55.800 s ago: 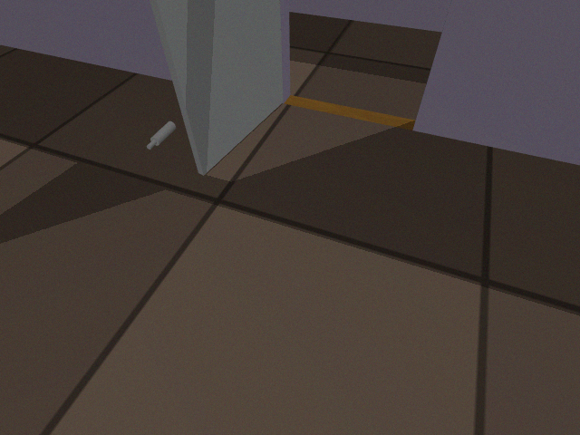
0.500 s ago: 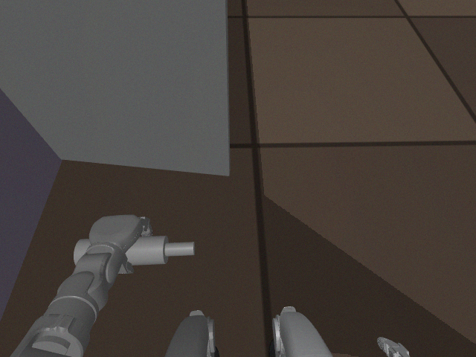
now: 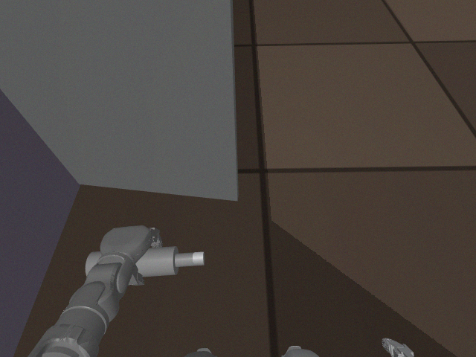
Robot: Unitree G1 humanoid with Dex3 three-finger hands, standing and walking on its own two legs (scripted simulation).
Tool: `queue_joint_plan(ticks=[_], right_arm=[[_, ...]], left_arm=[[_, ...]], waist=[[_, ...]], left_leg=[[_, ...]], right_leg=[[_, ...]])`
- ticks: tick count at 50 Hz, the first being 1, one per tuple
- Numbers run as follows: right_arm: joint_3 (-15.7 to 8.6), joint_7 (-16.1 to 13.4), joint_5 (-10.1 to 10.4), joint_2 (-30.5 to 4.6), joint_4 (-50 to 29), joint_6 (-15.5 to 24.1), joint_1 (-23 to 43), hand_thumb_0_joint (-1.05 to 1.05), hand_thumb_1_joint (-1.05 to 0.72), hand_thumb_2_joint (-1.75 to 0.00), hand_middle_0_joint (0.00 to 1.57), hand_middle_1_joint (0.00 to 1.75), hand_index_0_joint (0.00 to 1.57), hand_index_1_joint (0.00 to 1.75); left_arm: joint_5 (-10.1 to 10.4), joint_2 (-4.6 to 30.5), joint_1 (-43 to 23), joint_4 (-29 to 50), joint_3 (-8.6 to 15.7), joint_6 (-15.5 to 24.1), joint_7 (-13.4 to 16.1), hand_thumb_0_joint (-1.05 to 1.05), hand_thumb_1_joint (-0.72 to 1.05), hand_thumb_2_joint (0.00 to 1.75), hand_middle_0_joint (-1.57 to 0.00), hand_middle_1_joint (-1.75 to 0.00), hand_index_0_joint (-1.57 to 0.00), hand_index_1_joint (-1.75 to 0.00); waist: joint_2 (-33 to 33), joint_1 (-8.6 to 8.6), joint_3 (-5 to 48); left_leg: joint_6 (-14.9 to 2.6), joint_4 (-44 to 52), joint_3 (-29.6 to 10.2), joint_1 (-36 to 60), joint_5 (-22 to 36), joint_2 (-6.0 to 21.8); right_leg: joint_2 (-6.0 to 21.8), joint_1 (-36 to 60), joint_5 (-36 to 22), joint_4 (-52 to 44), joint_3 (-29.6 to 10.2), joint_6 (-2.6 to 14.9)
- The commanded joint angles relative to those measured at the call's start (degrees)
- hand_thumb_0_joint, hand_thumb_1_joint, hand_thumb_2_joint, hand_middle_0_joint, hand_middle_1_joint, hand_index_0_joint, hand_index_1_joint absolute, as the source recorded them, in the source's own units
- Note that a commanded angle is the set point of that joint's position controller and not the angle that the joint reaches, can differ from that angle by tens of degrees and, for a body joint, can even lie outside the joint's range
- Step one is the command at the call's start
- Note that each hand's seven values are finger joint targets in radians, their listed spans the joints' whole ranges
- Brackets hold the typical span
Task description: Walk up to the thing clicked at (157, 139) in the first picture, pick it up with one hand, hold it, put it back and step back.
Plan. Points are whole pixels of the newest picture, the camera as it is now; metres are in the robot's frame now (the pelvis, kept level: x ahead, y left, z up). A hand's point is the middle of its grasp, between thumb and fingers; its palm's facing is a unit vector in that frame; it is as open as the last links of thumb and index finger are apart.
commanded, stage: hold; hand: left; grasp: from above
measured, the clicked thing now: (148, 262) +0.31 +0.20 -0.12
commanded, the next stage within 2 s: crouch in 1.84 s
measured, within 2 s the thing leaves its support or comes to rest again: neither
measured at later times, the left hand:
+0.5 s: hand (129, 254) +0.31 +0.22 -0.05, palm faces -0.50 -0.03 -0.87, open 8.7 cm
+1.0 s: hand (126, 269) +0.27 +0.21 -0.03, palm faces -0.49 -0.03 -0.87, open 8.6 cm
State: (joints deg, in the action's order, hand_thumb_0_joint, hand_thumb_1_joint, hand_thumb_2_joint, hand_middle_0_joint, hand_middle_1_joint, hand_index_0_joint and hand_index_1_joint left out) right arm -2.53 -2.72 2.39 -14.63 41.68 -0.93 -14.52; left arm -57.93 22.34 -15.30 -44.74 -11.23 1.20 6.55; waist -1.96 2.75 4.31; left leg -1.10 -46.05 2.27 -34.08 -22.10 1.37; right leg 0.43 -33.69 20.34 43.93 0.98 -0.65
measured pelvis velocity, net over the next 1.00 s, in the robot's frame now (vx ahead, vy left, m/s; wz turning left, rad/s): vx -0.01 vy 0.00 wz -0.01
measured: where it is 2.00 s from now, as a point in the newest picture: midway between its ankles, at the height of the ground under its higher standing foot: outside the picture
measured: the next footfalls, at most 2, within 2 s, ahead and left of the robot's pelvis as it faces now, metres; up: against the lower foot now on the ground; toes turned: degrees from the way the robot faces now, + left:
none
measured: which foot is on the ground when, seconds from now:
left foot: down 0.00-1.00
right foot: down 0.00-1.00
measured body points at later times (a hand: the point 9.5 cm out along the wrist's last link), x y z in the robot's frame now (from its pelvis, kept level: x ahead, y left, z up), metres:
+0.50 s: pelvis +0.02 +0.00 +0.02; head +0.05 -0.01 +0.47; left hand +0.33 +0.22 +0.00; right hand +0.12 -0.27 -0.10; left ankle +0.01 +0.10 -0.71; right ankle +0.01 -0.13 -0.71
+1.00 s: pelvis -0.01 +0.00 +0.03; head +0.01 -0.02 +0.47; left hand +0.29 +0.21 +0.02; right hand +0.12 -0.27 -0.09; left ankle +0.01 +0.10 -0.71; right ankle +0.01 -0.13 -0.71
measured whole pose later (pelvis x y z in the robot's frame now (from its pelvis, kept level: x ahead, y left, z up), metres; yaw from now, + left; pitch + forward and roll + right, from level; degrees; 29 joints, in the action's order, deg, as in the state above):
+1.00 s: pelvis -0.01 +0.00 +0.03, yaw +0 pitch +2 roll +0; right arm -2.4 -2.9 3.0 -15.5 39.0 -4.3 -12.3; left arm -58.1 23.1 -11.1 -37.3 -12.1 3.5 -0.9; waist -2.7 0.6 1.1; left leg -0.9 -32.3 3.1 -18.7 -15.6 0.7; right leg 0.6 -19.3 14.6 31.8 0.2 -0.4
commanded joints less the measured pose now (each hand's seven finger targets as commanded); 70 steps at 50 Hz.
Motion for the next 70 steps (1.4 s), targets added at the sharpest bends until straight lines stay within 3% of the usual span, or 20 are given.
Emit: queue_joint_plan(ticks=[1, 5, 11, 15, 18, 25, 31, 33, 35, 36, 37, 40, 48, 56, 62, 63, 64, 66, 70], right_arm=[[-3.30, -0.63, 0.13, -8.87, -5.23, 1.46, -1.13, 0.00, -0.89, -0.89, 0.20, 0.30, 0.20, 0.30], [-3.45, -0.38, -0.08, -8.80, -4.82, 1.27, -1.30, 0.00, -0.89, -0.89, 0.20, 0.30, 0.20, 0.30], [-3.46, -0.02, 0.19, -8.88, -5.93, 0.51, -0.74, 0.00, -0.89, -0.89, 0.20, 0.30, 0.20, 0.30], [-3.52, 0.16, 0.24, -8.90, -7.07, 0.13, 0.21, 0.00, -0.89, -0.89, 0.20, 0.30, 0.20, 0.30], [-3.55, 0.14, 0.23, -8.85, -7.75, -0.08, 0.78, 0.00, -0.90, -0.90, 0.20, 0.30, 0.20, 0.30], [-3.64, 0.23, 0.18, -9.31, -7.94, -0.34, 0.77, 0.00, -0.90, -0.90, 0.20, 0.30, 0.20, 0.30], [-3.29, 0.14, 0.30, -8.95, -8.61, -0.57, 1.81, 0.00, -0.90, -0.90, 0.20, 0.30, 0.20, 0.30], [-3.34, 0.07, 0.35, -9.18, -8.73, -0.68, 2.22, 0.00, -0.90, -0.90, 0.20, 0.30, 0.20, 0.30], [-3.24, 0.04, 0.37, -8.90, -9.07, -0.77, 2.86, 0.00, -0.90, -0.90, 0.20, 0.30, 0.20, 0.30], [-3.12, -0.09, 0.43, -8.88, -9.06, -0.87, 3.32, 0.00, -0.90, -0.90, 0.20, 0.30, 0.20, 0.30], [-2.90, -0.08, 0.39, -8.60, -9.18, -0.92, 3.25, 0.00, -0.90, -0.90, 0.20, 0.30, 0.20, 0.30], [-2.67, -0.24, 0.55, -8.50, -9.70, -0.94, 4.57, 0.00, -0.90, -0.90, 0.20, 0.30, 0.20, 0.30], [-2.21, -0.68, 0.62, -8.36, -10.00, -1.04, 5.79, 0.00, -0.90, -0.90, 0.20, 0.30, 0.20, 0.30], [-1.80, -0.87, 0.84, -8.30, -10.40, -0.66, 7.81, 0.00, -0.90, -0.90, 0.20, 0.30, 0.20, 0.30], [-1.66, -1.15, 0.86, -8.14, -10.20, -0.58, 8.48, 0.00, -0.90, -0.90, 0.20, 0.30, 0.20, 0.30], [-1.39, -1.19, 0.85, -7.81, -10.09, -0.59, 8.31, 0.00, -0.90, -0.90, 0.20, 0.30, 0.20, 0.30], [-1.44, -1.22, 0.95, -7.89, -10.50, -0.53, 8.74, 0.00, -0.90, -0.90, 0.20, 0.30, 0.20, 0.30], [-1.32, -1.24, 0.94, -7.89, -10.22, -0.63, 8.53, 0.00, -0.90, -0.90, 0.20, 0.30, 0.20, 0.30], [-1.25, -1.36, 1.00, -7.60, -10.74, -0.82, 9.21, 0.00, -0.90, -0.90, 0.20, 0.30, 0.20, 0.30]], left_arm=[[-0.79, 13.63, -20.45, 13.84, 5.92, 0.49, 2.66, 0.00, 0.75, 0.59, -0.96, -0.68, -1.04, -0.60], [-0.60, 13.43, -19.53, 13.93, 6.05, 0.47, 2.09, 0.00, 0.77, 0.58, -0.96, -0.69, -1.05, -0.60], [-0.56, 12.90, -17.56, 12.14, 5.66, 0.07, 0.40, 0.00, 0.77, 0.63, -1.00, -0.68, -1.07, -0.61], [-0.30, 12.17, -17.21, 14.45, 4.90, 0.41, -1.07, 0.00, 0.77, 0.62, -1.00, -0.66, -1.07, -0.59], [-0.46, 13.46, -17.30, 16.29, 5.89, 0.70, -1.88, 0.00, 0.76, 0.61, -1.00, -0.64, -1.07, -0.58], [-0.32, 13.92, -17.77, 18.89, 6.42, 1.03, -2.05, 0.00, 0.79, 0.60, -1.02, -0.66, -1.09, -0.59], [-0.48, 12.97, -17.94, 18.98, 5.85, 0.90, -2.27, 0.00, 0.78, 0.62, -1.04, -0.63, -1.10, -0.57], [-0.33, 14.01, -17.61, 18.84, 6.68, 1.06, -2.74, 0.00, 0.79, 0.62, -1.04, -0.63, -1.10, -0.57], [-0.01, 12.94, -17.74, 19.56, 5.64, 1.16, -3.30, 0.00, 0.77, 0.61, -1.03, -0.62, -1.09, -0.57], [-0.13, 14.13, -17.56, 18.90, 6.58, 1.17, -3.33, 0.00, 0.77, 0.62, -1.04, -0.61, -1.09, -0.56], [-0.23, 12.82, -15.89, 18.25, 5.71, 1.18, -3.68, 0.00, 0.77, 0.62, -1.04, -0.62, -1.09, -0.57], [0.10, 14.01, -16.28, 18.56, 6.64, 1.64, -4.03, 0.00, 0.76, 0.60, -1.04, -0.60, -1.09, -0.55], [0.14, 14.23, -18.04, 21.26, 6.61, 2.54, -4.41, 0.00, 0.75, 0.57, -1.02, -0.60, -1.08, -0.55], [0.61, 14.04, -17.91, 22.28, 6.50, 2.36, -4.08, 0.00, 0.75, 0.53, -1.00, -0.61, -1.07, -0.53], [1.14, 14.53, -18.31, 24.17, 6.74, 1.99, -5.01, 0.00, 0.75, 0.57, -1.00, -0.63, -1.07, -0.56], [1.04, 13.47, -17.57, 22.68, 5.78, 1.78, -5.27, 0.00, 0.75, 0.59, -1.01, -0.63, -1.08, -0.57], [1.36, 14.18, -18.71, 25.00, 6.40, 1.90, -5.34, 0.00, 0.76, 0.58, -1.01, -0.62, -1.08, -0.56], [1.25, 13.96, -14.52, 21.78, 6.98, 1.61, -5.73, 0.00, 0.75, 0.56, -1.01, -0.62, -1.08, -0.55], [1.14, 14.36, -15.36, 23.44, 6.84, 2.26, -6.89, 0.00, 0.75, 0.57, -1.01, -0.62, -1.08, -0.56]], waist=[[-2.08, 0.16, 18.95], [-2.41, 0.00, 19.20], [0.34, -0.33, 16.54], [-0.63, -0.46, 15.05], [-1.56, -1.26, 15.80], [-2.07, -0.97, 16.08], [-0.23, -1.00, 14.32], [-0.83, -1.30, 14.01], [-0.86, -1.31, 14.03], [-0.73, -1.64, 13.61], [0.62, -1.45, 12.48], [0.51, -2.06, 11.17], [-0.21, -1.61, 11.38], [0.18, -2.30, 9.71], [-0.95, -2.57, 12.02], [-0.03, -2.01, 10.27], [-0.59, -2.58, 10.67], [1.03, -2.55, 9.26], [0.63, -2.73, 8.86]], left_leg=[[1.18, 7.24, -2.20, 17.47, 20.54, -1.66], [1.17, 7.67, -2.05, 19.66, 25.66, -1.66], [0.72, 9.59, -1.72, 19.21, 26.11, -1.87], [1.14, 11.29, -1.94, 20.45, 24.78, -1.75], [1.21, 11.82, -1.80, 21.37, 25.55, -1.66], [1.27, 12.70, -2.01, 23.82, 29.18, -1.11], [0.70, 14.37, -1.34, 22.93, 24.95, -1.74], [0.65, 14.99, -1.09, 22.78, 23.19, -2.01], [0.69, 15.44, -1.35, 23.45, 22.84, -1.75], [0.61, 15.71, -1.44, 23.37, 22.18, -1.85], [0.34, 15.84, -1.30, 22.46, 21.37, -2.03], [0.15, 16.93, -1.15, 21.87, 17.98, -2.25], [0.19, 18.24, -1.21, 23.49, 16.33, -2.09], [0.29, 20.07, -1.47, 23.56, 12.28, -1.87], [0.49, 20.22, -1.57, 26.11, 15.35, -1.69], [0.31, 20.34, -1.50, 25.30, 14.94, -1.75], [0.30, 20.60, -1.33, 25.37, 14.44, -1.93], [0.15, 20.76, -1.28, 24.44, 14.33, -1.93], [0.05, 21.07, -1.19, 24.26, 14.61, -2.14]], right_leg=[[-2.19, 7.72, -16.18, -7.16, -0.58, 1.43], [-2.27, 9.39, -19.88, -8.00, -0.57, 1.33], [-2.20, 12.15, -21.60, -9.71, -0.72, 1.13], [-2.37, 12.38, -19.48, -10.80, -0.42, 1.40], [-2.51, 13.49, -19.69, -11.13, -0.42, 1.51], [-2.60, 14.22, -21.56, -11.86, -0.30, 1.66], [-2.24, 15.83, -20.57, -13.29, -0.81, 1.50], [-1.98, 16.56, -19.51, -13.97, -1.00, 1.46], [-2.07, 16.47, -18.78, -14.22, -0.86, 1.47], [-2.01, 16.63, -18.12, -14.75, -0.87, 1.37], [-1.91, 16.94, -18.02, -15.00, -1.05, 1.33], [-1.64, 17.31, -15.14, -16.12, -1.23, 1.26], [-1.71, 17.31, -13.49, -17.17, -1.33, 1.35], [-1.73, 17.42, -9.38, -18.62, -1.05, 1.47], [-1.81, 18.36, -12.05, -18.58, -1.04, 1.45], [-1.73, 17.97, -11.83, -18.88, -1.10, 1.42], [-1.67, 18.53, -11.31, -19.23, -1.19, 1.41], [-1.67, 18.86, -11.22, -19.38, -1.22, 1.40], [-1.55, 19.19, -11.47, -19.71, -1.45, 1.36]])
